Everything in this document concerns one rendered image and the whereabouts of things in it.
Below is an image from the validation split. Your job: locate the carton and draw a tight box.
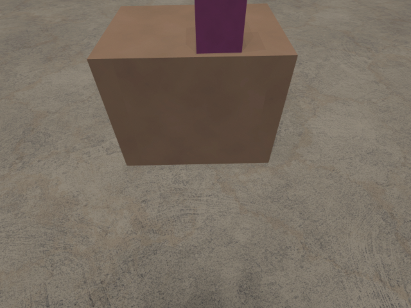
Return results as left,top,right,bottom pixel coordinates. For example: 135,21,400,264
195,0,247,54

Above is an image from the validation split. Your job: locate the pedestal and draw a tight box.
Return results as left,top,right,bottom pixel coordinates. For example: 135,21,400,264
87,3,298,166

